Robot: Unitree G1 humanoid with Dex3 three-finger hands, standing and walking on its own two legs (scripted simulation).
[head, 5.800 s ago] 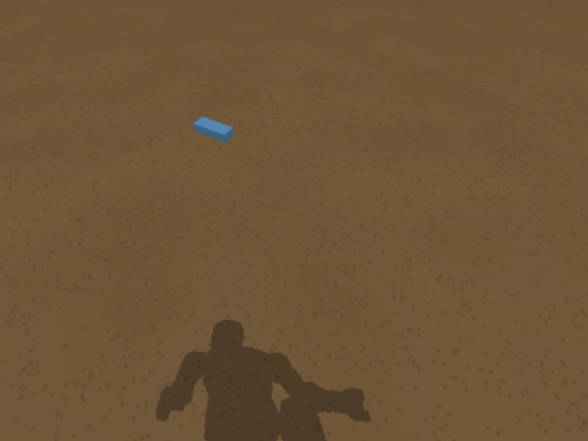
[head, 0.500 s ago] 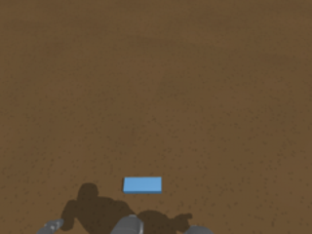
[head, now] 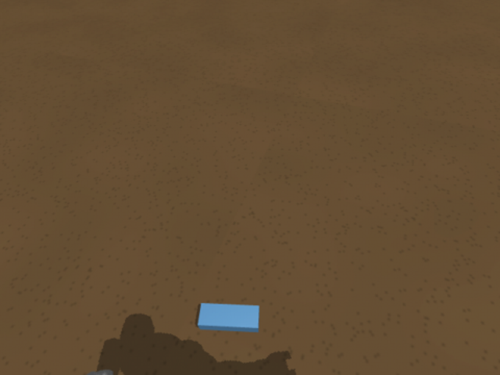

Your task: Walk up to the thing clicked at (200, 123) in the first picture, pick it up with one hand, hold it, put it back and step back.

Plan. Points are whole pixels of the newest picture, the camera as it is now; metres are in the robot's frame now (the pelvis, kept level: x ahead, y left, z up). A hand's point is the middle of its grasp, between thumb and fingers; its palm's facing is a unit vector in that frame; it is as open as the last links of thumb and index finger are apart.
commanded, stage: walk up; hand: left
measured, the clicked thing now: (229, 317) +0.44 +0.13 -0.75
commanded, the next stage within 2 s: stand in 1.28 s
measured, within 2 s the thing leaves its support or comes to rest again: neither
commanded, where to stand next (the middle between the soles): +0.05 +0.00 m, yaw -1 degrees
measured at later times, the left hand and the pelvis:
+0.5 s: hand out of the picture +0.11 +0.28 -0.15, palm faces +0.00 -0.95 -0.31, open 7.4 cm; pelvis +0.02 +0.03 +0.01, yaw +0 degrees
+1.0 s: hand out of the picture +0.11 +0.29 -0.15, palm faces +0.00 -0.95 -0.32, open 7.4 cm; pelvis +0.03 +0.04 +0.01, yaw +0 degrees
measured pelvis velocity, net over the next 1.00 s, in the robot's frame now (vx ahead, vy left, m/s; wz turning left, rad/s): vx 0.03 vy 0.04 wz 0.00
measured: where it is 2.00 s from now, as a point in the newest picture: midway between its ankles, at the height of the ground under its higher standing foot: outside the picture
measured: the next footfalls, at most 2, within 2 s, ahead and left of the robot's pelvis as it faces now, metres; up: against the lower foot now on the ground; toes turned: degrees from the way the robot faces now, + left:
none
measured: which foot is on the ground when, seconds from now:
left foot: down 0.00-1.00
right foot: down 0.00-1.00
